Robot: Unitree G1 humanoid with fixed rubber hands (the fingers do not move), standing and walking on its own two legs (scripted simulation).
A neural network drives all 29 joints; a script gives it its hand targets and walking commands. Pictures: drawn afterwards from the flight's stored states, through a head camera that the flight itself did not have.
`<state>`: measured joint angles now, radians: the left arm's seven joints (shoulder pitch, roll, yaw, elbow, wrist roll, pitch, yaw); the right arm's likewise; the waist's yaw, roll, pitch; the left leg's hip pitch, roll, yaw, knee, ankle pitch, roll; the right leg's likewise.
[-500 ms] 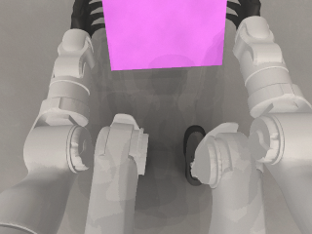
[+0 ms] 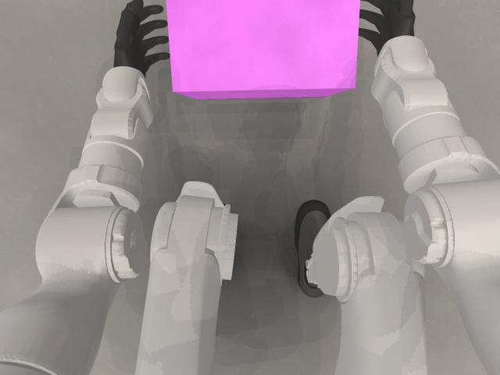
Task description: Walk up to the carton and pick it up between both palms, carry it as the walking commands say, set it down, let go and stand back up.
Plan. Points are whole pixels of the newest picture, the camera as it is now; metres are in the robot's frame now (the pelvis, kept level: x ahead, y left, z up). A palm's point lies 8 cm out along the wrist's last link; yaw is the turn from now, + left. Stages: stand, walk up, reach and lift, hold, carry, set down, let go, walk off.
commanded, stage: set down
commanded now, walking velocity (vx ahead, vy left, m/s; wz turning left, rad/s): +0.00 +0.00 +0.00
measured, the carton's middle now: (261, 36) +0.53 +0.03 -0.28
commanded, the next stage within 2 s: let go in 1.80 s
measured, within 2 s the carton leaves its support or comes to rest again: neither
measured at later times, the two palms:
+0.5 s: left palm (110, 64) +0.47 +0.23 -0.20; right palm (418, 39) +0.51 -0.17 -0.18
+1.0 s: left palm (25, 19) +0.48 +0.24 -0.06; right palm out of the picture +0.51 -0.17 -0.06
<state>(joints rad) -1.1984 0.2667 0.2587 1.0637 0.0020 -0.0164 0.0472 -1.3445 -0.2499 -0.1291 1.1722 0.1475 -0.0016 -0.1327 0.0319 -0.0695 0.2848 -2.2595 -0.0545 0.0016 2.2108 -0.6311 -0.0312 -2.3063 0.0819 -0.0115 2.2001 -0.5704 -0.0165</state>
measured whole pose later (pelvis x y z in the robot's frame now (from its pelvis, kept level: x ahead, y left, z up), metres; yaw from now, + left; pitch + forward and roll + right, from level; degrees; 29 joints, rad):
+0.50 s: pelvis +0.00 +0.00 +0.00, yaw +0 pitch +37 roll +2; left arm -1.19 0.34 0.25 1.04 -0.07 -0.02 0.05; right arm -1.29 -0.33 -0.11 1.07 0.23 0.02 -0.12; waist 0.03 -0.07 0.33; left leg -2.24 -0.05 0.01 2.22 -0.62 -0.03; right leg -2.29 0.08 -0.01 2.21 -0.57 -0.02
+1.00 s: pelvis -0.02 +0.00 +0.07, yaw +0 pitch +30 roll +1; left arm -1.16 0.37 0.23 0.66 -0.12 0.25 0.07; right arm -1.20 -0.40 -0.09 0.67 0.23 0.29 -0.13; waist 0.05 -0.05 0.43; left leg -1.94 -0.05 0.00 2.00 -0.59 -0.02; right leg -1.97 0.07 0.00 1.99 -0.54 -0.02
